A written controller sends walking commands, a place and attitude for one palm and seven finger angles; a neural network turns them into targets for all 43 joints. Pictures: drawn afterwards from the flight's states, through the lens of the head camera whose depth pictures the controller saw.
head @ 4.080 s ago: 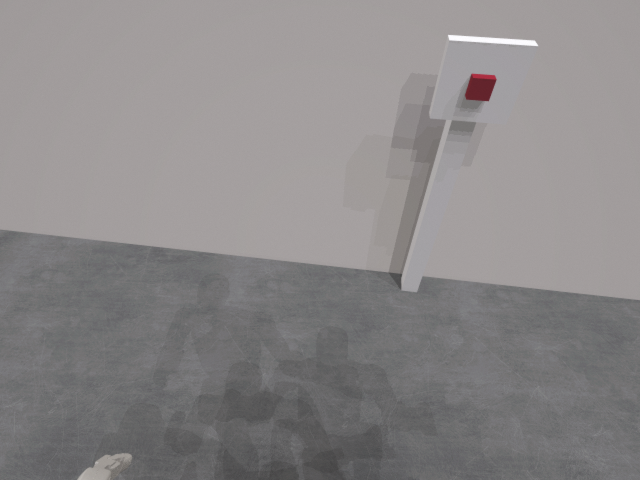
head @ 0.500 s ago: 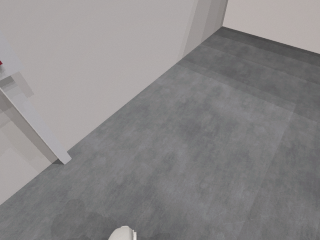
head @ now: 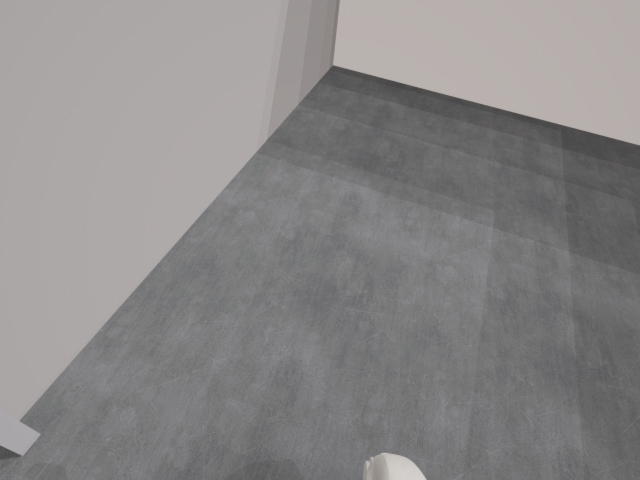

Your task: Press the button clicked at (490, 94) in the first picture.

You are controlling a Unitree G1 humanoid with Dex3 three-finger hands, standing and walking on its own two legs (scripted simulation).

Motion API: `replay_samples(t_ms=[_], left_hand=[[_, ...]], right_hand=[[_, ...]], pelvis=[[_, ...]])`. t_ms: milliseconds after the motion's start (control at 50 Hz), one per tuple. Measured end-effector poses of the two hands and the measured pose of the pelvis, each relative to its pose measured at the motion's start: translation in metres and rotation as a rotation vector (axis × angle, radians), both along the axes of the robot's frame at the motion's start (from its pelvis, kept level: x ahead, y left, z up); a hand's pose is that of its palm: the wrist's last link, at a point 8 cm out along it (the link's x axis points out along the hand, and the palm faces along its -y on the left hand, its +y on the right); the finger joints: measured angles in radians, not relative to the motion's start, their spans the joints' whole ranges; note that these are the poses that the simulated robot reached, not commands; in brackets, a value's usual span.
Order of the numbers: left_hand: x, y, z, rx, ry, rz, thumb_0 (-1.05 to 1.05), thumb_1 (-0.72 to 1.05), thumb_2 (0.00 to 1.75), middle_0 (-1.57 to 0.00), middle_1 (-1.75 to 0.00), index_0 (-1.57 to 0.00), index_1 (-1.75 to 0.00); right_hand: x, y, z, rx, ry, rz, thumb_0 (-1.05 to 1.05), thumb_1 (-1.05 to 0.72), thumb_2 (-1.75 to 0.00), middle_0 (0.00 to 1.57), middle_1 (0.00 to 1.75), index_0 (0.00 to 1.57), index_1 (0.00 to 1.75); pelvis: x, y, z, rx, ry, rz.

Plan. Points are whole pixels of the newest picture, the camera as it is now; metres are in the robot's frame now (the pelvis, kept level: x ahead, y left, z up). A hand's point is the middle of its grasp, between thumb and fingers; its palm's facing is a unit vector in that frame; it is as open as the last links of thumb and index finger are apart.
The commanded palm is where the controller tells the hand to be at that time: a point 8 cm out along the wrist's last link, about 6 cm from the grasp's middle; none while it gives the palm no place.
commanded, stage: walk to a spot facing it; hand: left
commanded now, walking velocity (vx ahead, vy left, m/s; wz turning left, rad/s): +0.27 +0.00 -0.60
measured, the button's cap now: out of the picture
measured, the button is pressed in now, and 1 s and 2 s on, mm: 0 0 0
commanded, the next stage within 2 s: turn to face it in 0.38 s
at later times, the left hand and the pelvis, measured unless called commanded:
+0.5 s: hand (266, 371) +0.32 +0.10 -0.17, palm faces -0.25 -0.94 -0.24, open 7.3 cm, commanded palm none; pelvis +0.17 -0.05 -0.02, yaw -16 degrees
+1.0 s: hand (231, 381) +0.29 +0.16 -0.18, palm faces -0.08 -0.98 -0.21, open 7.4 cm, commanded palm none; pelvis +0.22 -0.03 +0.00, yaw -8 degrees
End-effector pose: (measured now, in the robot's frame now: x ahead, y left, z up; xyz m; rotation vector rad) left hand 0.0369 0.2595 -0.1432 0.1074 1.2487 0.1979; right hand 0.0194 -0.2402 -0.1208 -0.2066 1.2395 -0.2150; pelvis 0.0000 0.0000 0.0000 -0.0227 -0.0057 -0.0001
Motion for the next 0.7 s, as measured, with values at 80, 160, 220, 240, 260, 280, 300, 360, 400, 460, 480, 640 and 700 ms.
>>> replay_samples(t_ms=[80,160,220,240,260,280,300,360,400,460,480,640,700], left_hand=[[0.07,-0.005,0.004,0.005,-0.034,-0.083,0.0,0.91,0.9,-0.19,-0.29,-0.19,-0.3],[0.14,-0.028,0.002,-0.007,-0.052,-0.179,0.0,0.91,0.9,-0.19,-0.29,-0.19,-0.3],[0.193,-0.055,-0.003,-0.017,-0.074,-0.256,0.0,0.91,0.9,-0.19,-0.29,-0.19,-0.3],[0.211,-0.065,-0.006,-0.019,-0.085,-0.282,0.0,0.91,0.9,-0.19,-0.29,-0.19,-0.3],[0.227,-0.075,-0.008,-0.02,-0.098,-0.305,0.0,0.91,0.9,-0.19,-0.29,-0.19,-0.3],[0.242,-0.084,-0.012,-0.02,-0.115,-0.323,0.0,0.91,0.9,-0.19,-0.29,-0.19,-0.3],[0.254,-0.092,-0.016,-0.018,-0.136,-0.335,0.0,0.91,0.9,-0.19,-0.29,-0.19,-0.3],[0.274,-0.107,-0.017,-0.011,-0.149,-0.347,0.0,0.91,0.9,-0.2,-0.29,-0.2,-0.3],[0.278,-0.111,-0.013,-0.001,-0.127,-0.348,0.0,0.91,0.9,-0.2,-0.29,-0.2,-0.3],[0.28,-0.111,-0.005,0.023,-0.087,-0.36,0.0,0.9,0.9,-0.2,-0.29,-0.2,-0.3],[0.282,-0.109,-0.001,0.036,-0.08,-0.361,0.0,0.91,0.9,-0.2,-0.29,-0.2,-0.3],[0.299,-0.093,0.015,0.072,-0.083,-0.361,0.0,0.91,0.9,-0.2,-0.29,-0.2,-0.3],[0.304,-0.089,0.011,0.048,-0.105,-0.329,0.0,0.91,0.9,-0.2,-0.29,-0.2,-0.3]], right_hand=[[-0.028,0.006,-0.008,0.021,0.111,-0.105,0.0,-0.92,-0.9,0.2,0.3,0.2,0.3],[-0.045,0.017,-0.016,0.064,0.221,-0.193,0.0,-0.92,-0.9,0.2,0.3,0.19,0.3],[-0.049,0.023,-0.022,0.104,0.295,-0.257,0.0,-0.91,-0.9,0.2,0.3,0.19,0.3],[-0.048,0.024,-0.026,0.117,0.316,-0.278,0.0,-0.91,-0.9,0.2,0.3,0.19,0.3],[-0.046,0.023,-0.03,0.13,0.335,-0.297,0.0,-0.91,-0.9,0.2,0.3,0.2,0.3],[-0.042,0.021,-0.035,0.143,0.35,-0.314,0.0,-0.91,-0.9,0.2,0.3,0.2,0.3],[-0.036,0.017,-0.04,0.155,0.36,-0.327,0.0,-0.91,-0.9,0.2,0.3,0.2,0.3],[0.001,0.0,-0.049,0.149,0.318,-0.343,0.01,-0.91,-0.9,0.2,0.3,0.2,0.3],[0.039,-0.016,-0.048,0.13,0.232,-0.333,0.01,-0.91,-0.9,0.2,0.3,0.2,0.3],[0.102,-0.04,-0.042,0.096,0.074,-0.31,0.01,-0.91,-0.9,0.2,0.3,0.2,0.3],[0.121,-0.046,-0.039,0.086,0.022,-0.304,0.01,-0.91,-0.9,0.2,0.3,0.2,0.3],[0.208,-0.059,-0.021,0.061,-0.171,-0.252,0.0,-0.91,-0.9,0.2,0.3,0.19,0.3],[0.213,-0.048,-0.021,0.07,-0.133,-0.23,0.0,-0.91,-0.9,0.2,0.3,0.19,0.3]], pelvis=[[0.032,0.002,-0.002,0.013,0.004,-0.048],[0.064,-0.004,-0.007,0.019,0.008,-0.093],[0.089,-0.014,-0.014,0.021,0.014,-0.129],[0.098,-0.018,-0.018,0.02,0.016,-0.141],[0.108,-0.023,-0.022,0.021,0.017,-0.154],[0.118,-0.03,-0.027,0.025,0.015,-0.165],[0.127,-0.036,-0.033,0.031,0.015,-0.172],[0.142,-0.046,-0.034,0.031,0.001,-0.207],[0.15,-0.05,-0.028,0.033,-0.008,-0.226],[0.162,-0.053,-0.02,0.039,-0.006,-0.262],[0.165,-0.053,-0.017,0.041,-0.003,-0.273],[0.195,-0.046,-0.01,0.028,0.008,-0.292],[0.208,-0.043,-0.01,0.012,0.003,-0.26]])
